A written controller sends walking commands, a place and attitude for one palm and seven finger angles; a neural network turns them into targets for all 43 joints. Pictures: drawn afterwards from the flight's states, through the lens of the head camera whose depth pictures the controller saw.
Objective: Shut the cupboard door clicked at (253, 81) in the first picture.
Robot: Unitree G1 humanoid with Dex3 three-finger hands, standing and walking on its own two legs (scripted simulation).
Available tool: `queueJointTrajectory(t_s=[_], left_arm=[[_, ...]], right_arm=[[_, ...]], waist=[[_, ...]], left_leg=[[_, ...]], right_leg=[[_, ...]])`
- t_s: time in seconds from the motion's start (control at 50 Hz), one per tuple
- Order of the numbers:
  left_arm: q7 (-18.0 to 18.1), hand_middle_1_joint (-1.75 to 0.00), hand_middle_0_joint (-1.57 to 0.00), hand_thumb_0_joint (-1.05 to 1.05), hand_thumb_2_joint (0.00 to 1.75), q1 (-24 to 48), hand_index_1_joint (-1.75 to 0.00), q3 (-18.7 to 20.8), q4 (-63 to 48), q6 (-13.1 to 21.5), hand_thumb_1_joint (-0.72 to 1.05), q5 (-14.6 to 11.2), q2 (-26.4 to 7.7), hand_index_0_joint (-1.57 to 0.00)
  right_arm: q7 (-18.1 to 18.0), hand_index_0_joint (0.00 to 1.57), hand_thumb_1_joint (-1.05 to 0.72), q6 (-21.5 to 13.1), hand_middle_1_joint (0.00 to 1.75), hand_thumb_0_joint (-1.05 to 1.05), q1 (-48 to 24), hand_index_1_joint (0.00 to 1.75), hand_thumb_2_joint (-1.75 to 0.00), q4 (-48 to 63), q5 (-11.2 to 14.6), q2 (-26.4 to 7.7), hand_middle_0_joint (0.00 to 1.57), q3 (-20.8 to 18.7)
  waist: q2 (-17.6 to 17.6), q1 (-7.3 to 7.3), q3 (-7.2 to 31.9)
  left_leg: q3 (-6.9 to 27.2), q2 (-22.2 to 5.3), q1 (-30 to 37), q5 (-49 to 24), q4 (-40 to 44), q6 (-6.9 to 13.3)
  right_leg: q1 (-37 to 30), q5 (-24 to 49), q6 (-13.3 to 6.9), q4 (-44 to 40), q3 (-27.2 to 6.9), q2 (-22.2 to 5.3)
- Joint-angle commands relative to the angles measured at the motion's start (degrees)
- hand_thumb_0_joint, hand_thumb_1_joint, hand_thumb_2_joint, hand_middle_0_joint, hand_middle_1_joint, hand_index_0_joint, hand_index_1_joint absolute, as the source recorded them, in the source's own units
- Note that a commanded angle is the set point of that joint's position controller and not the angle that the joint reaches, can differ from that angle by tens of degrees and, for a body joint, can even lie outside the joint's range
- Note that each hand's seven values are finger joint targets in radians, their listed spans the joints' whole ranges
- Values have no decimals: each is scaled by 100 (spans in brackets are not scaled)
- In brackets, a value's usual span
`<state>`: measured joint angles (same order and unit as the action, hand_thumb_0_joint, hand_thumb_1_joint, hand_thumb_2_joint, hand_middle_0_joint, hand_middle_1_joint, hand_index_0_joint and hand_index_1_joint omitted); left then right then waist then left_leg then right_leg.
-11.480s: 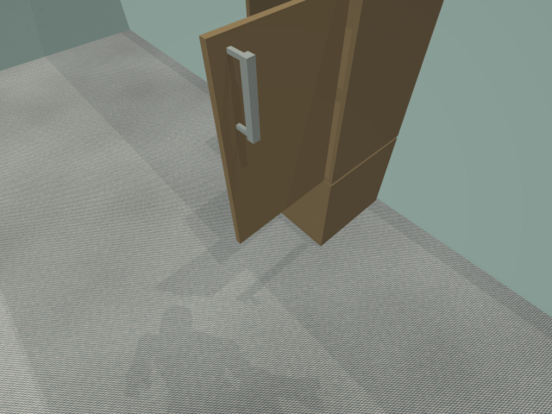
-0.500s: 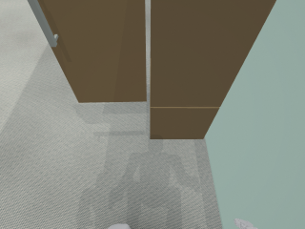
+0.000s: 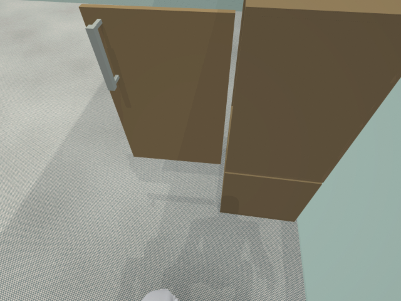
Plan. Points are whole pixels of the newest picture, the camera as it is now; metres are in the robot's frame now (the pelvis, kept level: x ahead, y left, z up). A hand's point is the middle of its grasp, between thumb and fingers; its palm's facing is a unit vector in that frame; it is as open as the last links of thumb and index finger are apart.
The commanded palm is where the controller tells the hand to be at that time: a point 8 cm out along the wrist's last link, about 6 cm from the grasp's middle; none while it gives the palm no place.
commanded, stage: take the last steps up to it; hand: left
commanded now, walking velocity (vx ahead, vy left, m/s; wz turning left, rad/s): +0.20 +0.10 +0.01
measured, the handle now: (105, 57) +0.66 +0.31 +0.13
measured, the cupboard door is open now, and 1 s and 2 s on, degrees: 92 92 92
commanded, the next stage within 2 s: come to a stop and stand still in 0.16 s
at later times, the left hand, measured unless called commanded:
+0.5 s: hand (119, 265) +0.22 +0.23 -0.18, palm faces -0.04 -0.98 -0.21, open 7.4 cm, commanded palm none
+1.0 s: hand (113, 288) +0.17 +0.23 -0.18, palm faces -0.02 -0.96 -0.27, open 7.4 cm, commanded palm none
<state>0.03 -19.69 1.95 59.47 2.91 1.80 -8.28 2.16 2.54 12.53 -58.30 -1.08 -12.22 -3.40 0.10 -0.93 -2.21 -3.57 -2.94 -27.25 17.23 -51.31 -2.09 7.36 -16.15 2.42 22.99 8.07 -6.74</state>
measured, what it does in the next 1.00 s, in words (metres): walks ahead: left foot, then right foot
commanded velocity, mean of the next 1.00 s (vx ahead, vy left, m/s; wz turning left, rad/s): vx -0.06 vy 0.00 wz -0.01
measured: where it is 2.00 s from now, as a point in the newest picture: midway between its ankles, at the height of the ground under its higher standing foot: outside the picture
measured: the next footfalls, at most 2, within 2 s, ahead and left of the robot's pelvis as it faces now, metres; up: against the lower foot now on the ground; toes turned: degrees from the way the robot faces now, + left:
left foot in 0.12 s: +0.14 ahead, +0.15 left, +0.00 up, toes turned +7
right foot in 0.42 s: +0.15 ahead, -0.07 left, +0.00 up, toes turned -4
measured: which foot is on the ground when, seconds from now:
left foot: up 0.00-0.10, down 0.12-1.00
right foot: down 0.00-0.12, up 0.14-0.40, down 0.42-1.00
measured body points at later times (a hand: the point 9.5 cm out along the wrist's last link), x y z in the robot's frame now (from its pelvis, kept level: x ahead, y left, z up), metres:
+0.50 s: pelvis +0.13 +0.05 -0.01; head +0.16 +0.04 +0.44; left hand +0.22 +0.28 -0.16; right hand +0.13 -0.17 -0.18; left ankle +0.10 +0.15 -0.74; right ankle +0.15 -0.06 -0.74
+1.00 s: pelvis +0.13 +0.04 -0.01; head +0.17 +0.03 +0.44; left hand +0.17 +0.28 -0.16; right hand +0.18 -0.20 -0.17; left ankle +0.10 +0.15 -0.74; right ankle +0.12 -0.06 -0.74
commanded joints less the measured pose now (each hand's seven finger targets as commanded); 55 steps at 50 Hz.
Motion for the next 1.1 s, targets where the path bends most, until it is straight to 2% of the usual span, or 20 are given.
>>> queueJointTrajectory(t_s=[0.0,0.06,0.08,0.1,0.12,0.18,0.34,0.4,0.42,0.46,0.54,0.6,0.7,0.78,0.82,0.84,0.86,0.9,1.02,1.08], left_arm=[[62,-30,-20,0,90,-459,-30,297,91,144,90,-4,-1234,-20],[53,-30,-20,0,90,-208,-30,303,121,62,90,-48,-1200,-20],[31,-30,-20,0,90,-179,-30,255,58,28,90,-64,-1010,-20],[8,-30,-20,0,90,-236,-30,196,-79,4,90,-97,-646,-20],[37,-30,-20,0,90,193,-30,119,-349,-11,90,-91,-449,-20],[18,-30,-20,0,90,555,-30,123,-225,-96,90,-62,-399,-20],[90,-30,-20,0,90,-83,-30,13,81,-246,90,-94,-247,-20],[146,-30,-20,0,90,298,-30,56,-66,-232,90,-66,-977,-20],[148,-30,-20,0,90,477,-30,66,-121,-239,90,-76,-1070,-20],[199,-30,-20,0,90,501,-30,86,-146,-210,90,-117,-1027,-20],[249,-30,-20,0,90,543,-30,161,-248,-269,90,-127,-1070,-20],[255,-30,-20,0,90,712,-30,174,-384,-332,90,-131,-913,-20],[215,-30,-20,0,90,887,-30,170,-548,-499,90,-107,-535,-20],[180,-30,-20,0,90,423,-30,172,-396,-380,90,-89,-626,-20],[210,-30,-20,0,90,501,-30,152,-302,-258,90,-76,-1046,-20],[218,-30,-20,0,90,558,-30,140,-238,-208,90,-99,-1076,-20],[486,-30,-20,0,90,356,-30,130,-339,-166,90,13,-998,-20],[439,-30,-20,0,90,178,-30,148,-582,-66,90,-77,-1237,-20],[304,-30,-20,0,90,393,-30,-97,-638,-125,90,-96,-899,-20],[262,-30,-20,0,90,418,-30,-135,-588,-160,90,-103,-885,-20]], right_arm=[[76,20,-90,-324,30,0,-577,30,-90,569,23,96,20,41],[6,20,-90,-426,30,0,155,30,-90,329,-9,-116,20,40],[-70,20,-90,-469,30,0,804,30,-90,143,-36,-492,20,-43],[-168,20,-90,-489,30,0,1458,30,-90,36,-79,-1078,20,-210],[-272,20,-90,-447,30,0,1867,30,-90,-38,-82,-1303,20,-232],[-356,20,-90,-503,30,0,860,30,-90,84,-55,-614,20,-40],[-426,20,-90,-494,30,0,196,30,-90,-51,-16,-396,20,97],[-341,20,-90,-333,30,0,434,30,-90,-136,80,-112,20,121],[-337,20,-90,-291,30,0,587,30,-90,-197,79,-36,20,120],[-386,20,-90,-218,30,0,717,30,-90,-272,79,-172,20,55],[-414,20,-90,-157,30,0,798,30,-90,-250,87,-192,20,-16],[-440,20,-90,-125,30,0,768,30,-90,-162,44,-204,20,-40],[-489,20,-90,-182,30,0,447,30,-90,0,-75,-425,20,-64],[-466,20,-90,-214,30,0,213,30,-90,46,-7,-526,20,-90],[-409,20,-90,-159,30,0,487,30,-90,34,98,-196,20,-74],[-393,20,-90,-110,30,0,457,30,-90,-14,97,-54,20,-17],[-372,20,-90,-284,30,0,61,30,-90,400,82,-354,20,-69],[-314,20,-90,-348,30,0,355,30,-90,524,80,-69,20,25],[-323,20,-90,-299,30,0,251,30,-90,551,25,-280,20,100],[-297,20,-90,-288,30,0,135,30,-90,550,14,-403,20,134]], waist=[[-999,-270,118],[-894,124,209],[-98,399,568],[1310,601,1082],[1477,789,981],[980,325,209],[54,-232,355],[-329,17,-67],[-171,136,-56],[-1040,148,575],[-502,123,856],[130,139,795],[922,87,105],[402,-85,405],[-733,183,410],[-1139,195,448],[-556,191,377],[-299,170,1337],[162,234,160],[-204,212,5]], left_leg=[[-402,165,139,-81,1467,0],[-718,418,1658,-648,2563,119],[-328,16,2763,-788,2672,277],[1413,-1309,3682,-1200,2796,842],[2100,-2018,3607,-1471,3326,1389],[1334,-1664,2076,-948,3674,1282],[140,-1131,1131,-2237,3110,841],[-67,-202,994,-269,2725,191],[-100,-125,1225,-517,2689,140],[-161,-193,1621,-1202,2288,136],[-179,-240,1721,-2038,1961,81],[91,-591,1940,-2842,2271,230],[724,-1495,1603,-3577,3026,1162],[287,-927,1825,-3018,2285,650],[-235,-183,1403,-545,1937,124],[-179,43,1465,309,1858,34],[-340,-33,949,138,1990,47],[-335,72,1183,-267,2339,299],[136,-426,1873,-1551,2492,424],[167,-410,1710,-437,2770,422]], right_leg=[[-489,2071,-722,-656,-502,-1207],[260,1884,-453,117,-187,-901],[888,1485,-301,1170,39,-653],[2067,-688,-64,2558,383,65],[2684,-2043,-135,3904,29,304],[2777,-1002,-282,4694,-636,-177],[193,519,-160,938,-410,194],[474,2039,-634,-15,-1401,-588],[656,2613,-779,228,-1455,-778],[279,3855,-810,493,-1254,-678],[56,4617,-837,757,-1120,-708],[425,3352,-681,948,-854,-342],[1185,-1170,-337,2314,-682,455],[399,1228,-365,537,-756,294],[178,3092,-825,70,-1830,-841],[222,3486,-1032,-104,-2015,-956],[-325,6338,-761,905,-2107,-597],[-1075,6812,-781,1439,-1668,-614],[721,2231,-540,502,-1242,0],[861,683,-508,61,-1340,76]])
